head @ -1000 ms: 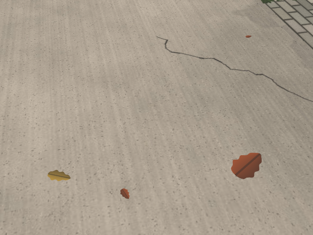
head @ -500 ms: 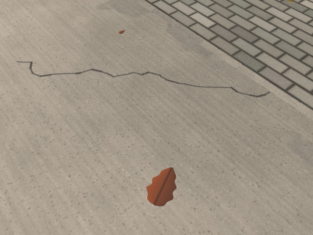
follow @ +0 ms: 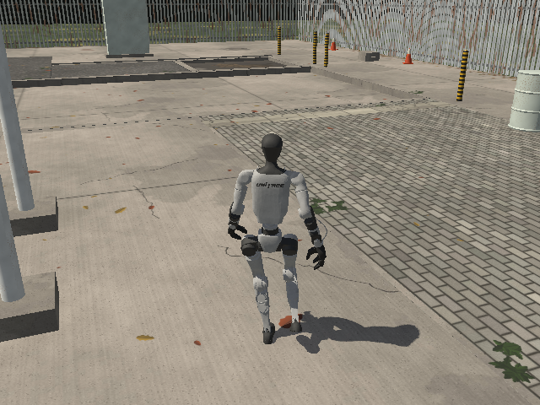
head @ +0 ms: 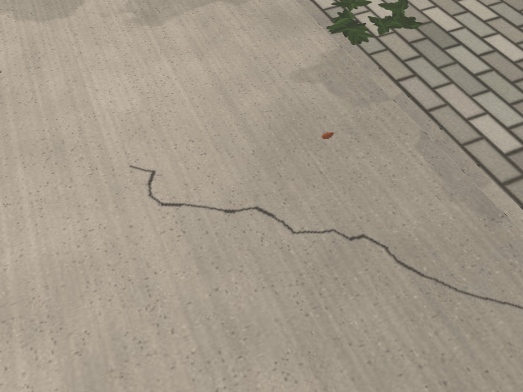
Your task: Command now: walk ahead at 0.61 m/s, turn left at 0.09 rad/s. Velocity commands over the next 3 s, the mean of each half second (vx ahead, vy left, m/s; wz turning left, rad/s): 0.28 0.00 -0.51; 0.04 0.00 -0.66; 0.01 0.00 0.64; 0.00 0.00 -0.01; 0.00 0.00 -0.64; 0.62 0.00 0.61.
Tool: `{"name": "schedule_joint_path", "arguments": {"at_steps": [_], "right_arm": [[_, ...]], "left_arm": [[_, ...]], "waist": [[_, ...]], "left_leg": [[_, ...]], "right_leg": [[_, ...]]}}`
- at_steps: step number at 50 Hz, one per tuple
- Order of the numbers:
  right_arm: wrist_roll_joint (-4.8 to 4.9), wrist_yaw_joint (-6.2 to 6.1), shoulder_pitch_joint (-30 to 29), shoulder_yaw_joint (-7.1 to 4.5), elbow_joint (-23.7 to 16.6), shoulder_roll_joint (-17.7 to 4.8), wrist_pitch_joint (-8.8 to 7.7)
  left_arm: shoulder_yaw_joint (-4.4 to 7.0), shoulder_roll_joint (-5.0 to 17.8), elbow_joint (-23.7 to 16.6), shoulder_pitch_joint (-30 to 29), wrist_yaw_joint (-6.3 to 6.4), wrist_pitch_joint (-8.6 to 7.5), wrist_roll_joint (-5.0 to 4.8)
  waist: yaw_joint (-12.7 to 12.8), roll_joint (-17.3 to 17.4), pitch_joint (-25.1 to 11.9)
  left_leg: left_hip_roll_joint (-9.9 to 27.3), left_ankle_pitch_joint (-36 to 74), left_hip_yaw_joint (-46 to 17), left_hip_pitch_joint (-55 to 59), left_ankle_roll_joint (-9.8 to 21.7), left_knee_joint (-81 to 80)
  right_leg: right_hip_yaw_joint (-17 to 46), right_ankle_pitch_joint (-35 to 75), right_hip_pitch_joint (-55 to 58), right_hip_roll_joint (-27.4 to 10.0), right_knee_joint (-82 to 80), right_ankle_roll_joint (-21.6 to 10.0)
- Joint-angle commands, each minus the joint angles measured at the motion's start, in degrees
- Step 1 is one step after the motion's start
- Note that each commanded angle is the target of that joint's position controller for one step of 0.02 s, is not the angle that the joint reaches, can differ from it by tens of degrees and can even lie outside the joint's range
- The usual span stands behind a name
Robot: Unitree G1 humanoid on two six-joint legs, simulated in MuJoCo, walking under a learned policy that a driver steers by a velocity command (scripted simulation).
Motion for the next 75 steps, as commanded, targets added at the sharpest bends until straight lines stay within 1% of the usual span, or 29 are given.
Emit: {"name": "schedule_joint_path", "arguments": {"at_steps": [1,2,7,11,12,13,14,15,17,20,23,28,36,37,38,39,40,41,43,47,51,57,58,59,60,62,64,70,75], "right_arm": [[-0.08,0.21,-2.5,-0.34,-3.8,-5.7,-4.54],[1.70,-0.16,-5.3,0.86,-4.5,-0.5,-5.79],[0.78,-3.55,2.1,0.52,-2.1,-6.6,-4.36],[0.07,-5.24,-6.5,-0.28,-6.5,-7.3,-1.85],[-0.43,-5.25,-13.2,-0.61,-9.2,-8.2,-1.54],[-2.50,-3.94,-14.0,0.75,-10.9,-2.1,-1.48],[-0.60,-2.30,0.9,2.03,-12.3,2.8,-1.82],[0.72,-0.94,2.3,1.71,-12.6,-3.6,-2.41],[0.10,-1.45,-11.0,0.34,-15.6,-7.2,-1.79],[-0.74,-2.06,-11.8,0.40,-17.5,-5.0,-0.33],[-0.67,-3.06,-14.9,0.84,-18.2,-2.3,-0.43],[0.74,-3.36,-20.7,-0.07,-19.0,-3.6,0.10],[1.53,-1.54,-21.7,-2.06,-17.6,-5.6,-2.92],[1.48,-1.52,-20.7,-2.33,-17.0,-6.0,-2.81],[0.50,-2.01,-21.8,-2.64,-18.3,-8.2,-1.91],[-1.77,-1.88,-20.7,-2.77,-18.8,-8.9,-1.00],[-1.29,-2.04,-20.9,-2.75,-19.4,-6.5,-0.88],[-0.69,-2.25,-21.8,-2.11,-19.7,-4.5,-0.58],[0.35,-2.44,-21.2,-1.25,-19.6,-4.1,0.49],[0.37,-1.52,-19.7,0.38,-17.9,-2.1,1.01],[1.56,-1.28,-15.6,-2.60,-17.9,-9.5,2.34],[3.97,-2.57,-15.6,-3.66,-18.1,-8.7,3.30],[4.20,-2.95,-14.9,-3.53,-18.1,-7.6,3.49],[3.56,-2.86,-12.2,-2.83,-17.8,-4.3,3.68],[3.55,-2.68,-13.5,-3.33,-20.1,-4.9,2.95],[2.70,-2.43,-10.1,-5.47,-17.4,-10.5,3.07],[2.30,-2.67,-7.1,-5.01,-15.6,-7.9,4.67],[2.80,-0.47,-16.0,-2.41,-22.0,-3.9,4.47],[2.52,1.15,-16.5,-2.03,-24.2,-3.9,4.62]], "left_arm": [[1.18,6.8,-0.9,6.6,-0.51,2.51,-0.89],[2.16,7.5,-2.6,1.0,0.31,0.68,-5.36],[1.66,3.7,-5.7,-9.6,-1.78,-1.52,-4.25],[5.84,10.6,-2.0,8.6,-3.73,-1.09,-3.85],[7.17,13.1,1.2,20.7,-3.25,-0.76,-3.72],[6.78,14.0,3.4,25.0,-2.20,-0.31,-3.27],[6.45,17.5,-1.4,16.0,-1.60,-0.83,1.11],[7.74,16.8,-5.9,9.4,-1.07,0.21,0.28],[6.38,11.6,-8.6,2.9,-0.14,2.23,-2.90],[6.49,11.5,-8.3,2.6,0.16,3.12,-3.43],[7.48,13.4,-6.9,6.0,1.41,4.33,-3.82],[8.61,14.8,-7.6,6.0,3.63,7.46,-5.15],[9.09,12.8,-10.1,4.3,3.15,8.33,-4.72],[8.39,10.7,-10.0,5.9,2.79,8.44,-5.06],[7.31,7.3,-9.2,11.3,2.47,8.54,-4.42],[8.34,11.7,-11.0,11.2,1.91,8.06,-4.99],[9.64,17.1,-10.1,10.2,1.50,7.64,-4.46],[9.92,18.1,-8.5,9.5,1.63,7.90,-4.31],[8.62,14.3,-6.6,10.0,2.47,8.80,-3.26],[5.69,7.2,-6.4,8.2,2.79,7.84,-2.48],[5.93,8.2,-7.0,2.6,2.73,6.85,-3.15],[6.85,9.1,-2.9,7.5,1.61,4.60,-4.32],[7.46,10.8,-1.9,9.1,1.52,4.47,-3.99],[7.89,13.0,-2.2,9.1,1.77,4.84,-3.02],[8.50,16.0,-2.8,5.5,1.27,5.08,-0.15],[6.77,9.3,-5.0,-1.9,1.82,4.42,0.04],[6.06,7.3,-5.4,-4.1,2.43,4.26,-1.95],[6.89,10.6,-3.6,2.2,3.46,6.09,-1.54],[8.47,14.4,-3.2,0.7,1.88,5.94,-2.65]], "waist": [[6.0,-5.9,3.0],[3.6,-1.4,2.8],[-3.4,2.5,-3.8],[6.4,9.0,-12.0],[13.9,6.5,-14.2],[12.6,-9.2,-14.2],[1.4,-17.0,-22.4],[3.9,-10.1,-29.3],[2.9,8.0,-14.3],[0.2,2.6,-7.1],[1.3,0.0,-10.7],[3.3,-6.2,-12.4],[3.3,-9.5,-9.4],[3.6,-4.5,-11.1],[6.7,6.0,-14.4],[6.9,16.2,-14.1],[5.7,13.2,-12.1],[4.9,8.9,-9.3],[4.4,4.4,-6.5],[4.5,7.3,-7.2],[1.0,12.7,-6.7],[4.7,11.5,-9.3],[4.7,9.9,-10.6],[3.4,0.0,-11.8],[2.5,-16.2,-7.0],[0.3,-7.6,-5.4],[0.0,-7.3,-4.8],[5.6,-7.4,-3.4],[5.0,-7.3,-3.9]], "left_leg": [[17.9,42.6,-13.7,-8.0,5.4,-19.9],[16.3,44.8,-11.4,-5.4,2.3,-18.0],[12.5,42.1,-0.9,8.1,-7.0,-15.2],[14.1,53.8,1.0,7.4,-11.9,6.6],[13.1,46.9,1.5,0.7,-13.8,23.4],[4.5,-12.1,2.4,-10.0,-14.1,45.2],[0.7,-25.1,-9.7,-25.6,-16.9,64.3],[4.7,-17.5,-15.8,-28.3,-14.5,66.0],[8.2,-9.1,-12.9,-28.2,-11.9,55.8],[9.4,-7.3,-12.4,-21.7,-13.0,40.1],[7.4,-5.0,-10.9,-18.4,-15.4,26.8],[6.4,2.8,-13.6,-17.8,-16.1,16.5],[7.5,7.4,-14.4,-2.7,-13.4,-8.5],[12.7,14.3,-16.0,5.4,-11.0,-14.0],[24.8,24.2,-25.1,15.4,-5.2,-10.7],[33.3,27.5,-35.2,13.5,3.0,-12.0],[33.8,22.7,-35.2,11.1,4.9,-13.0],[29.4,17.8,-29.7,8.1,3.3,-11.8],[25.0,17.4,-24.5,3.8,1.6,-11.1],[18.8,16.7,-19.4,3.3,0.3,-12.2],[18.9,14.1,-26.5,7.1,1.3,-12.3],[17.8,10.5,-34.0,6.3,-1.4,-11.4],[15.4,5.3,-31.6,-0.1,-4.2,-9.2],[10.3,-9.4,-24.4,-9.9,-7.4,1.7],[3.4,-19.6,-12.3,-21.4,-10.4,12.7],[8.9,-15.2,-11.4,-21.1,-13.6,29.9],[9.9,-9.1,-10.2,-23.9,-15.4,37.9],[15.8,-2.8,-3.1,-27.2,-18.3,28.9],[16.5,-3.1,1.2,-17.8,-15.3,17.5]], "right_leg": [[-5.0,2.6,1.6,-2.6,-13.2,1.1],[-3.6,6.6,-2.3,-3.5,-17.1,1.2],[-10.6,37.2,2.0,4.8,-49.3,0.3],[-11.5,30.5,19.6,10.2,-48.0,-1.7],[-6.0,33.0,29.3,6.6,-51.4,-4.3],[5.1,50.6,36.7,-1.8,-51.7,-6.3],[36.4,59.0,48.7,-15.8,-50.8,-20.5],[43.0,35.2,49.3,-17.9,-58.0,-24.2],[33.3,8.4,27.9,-9.4,-63.4,-18.7],[25.2,15.1,12.9,-1.4,-65.0,-15.3],[21.5,33.7,12.8,0.9,-60.6,-13.3],[25.1,17.7,16.0,2.7,-59.3,-7.2],[33.1,15.2,17.3,4.6,-52.9,-6.4],[29.7,-0.5,13.2,7.9,-46.8,-4.5],[20.9,-17.8,4.8,13.3,-34.6,-2.1],[13.2,-21.8,-3.4,15.2,-23.4,0.5],[10.7,-16.9,-5.6,10.3,-15.8,3.4],[9.5,-12.4,-5.4,8.9,-12.6,4.3],[7.0,-8.8,-5.0,9.5,-4.9,5.3],[1.2,-7.2,0.5,6.6,-17.1,6.3],[-1.5,-8.9,5.0,6.4,-35.4,6.6],[0.9,3.8,17.5,6.9,-60.5,1.7],[1.7,8.6,26.0,3.1,-62.9,0.1],[9.5,12.0,33.8,-7.6,-62.5,-4.0],[20.8,24.5,27.1,-18.6,-63.3,-11.9],[12.0,30.9,23.5,-16.8,-61.7,-11.9],[4.1,33.4,24.9,-12.1,-59.7,-9.2],[-3.0,34.9,29.5,-12.9,-60.5,-12.2],[-8.5,36.6,26.2,-15.3,-59.3,-11.4]]}}
Next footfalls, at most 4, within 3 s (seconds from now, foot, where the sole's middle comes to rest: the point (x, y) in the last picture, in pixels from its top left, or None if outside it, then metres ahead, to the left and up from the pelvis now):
0.24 right None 0.43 -0.13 -0.76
0.74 left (270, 360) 0.57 0.00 -0.76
1.16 right None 0.37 -0.14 -0.76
1.62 left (233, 376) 0.53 0.09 -0.76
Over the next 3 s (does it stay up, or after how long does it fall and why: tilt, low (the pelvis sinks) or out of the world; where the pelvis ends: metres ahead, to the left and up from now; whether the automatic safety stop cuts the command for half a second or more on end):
stays up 0.73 -0.06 0.01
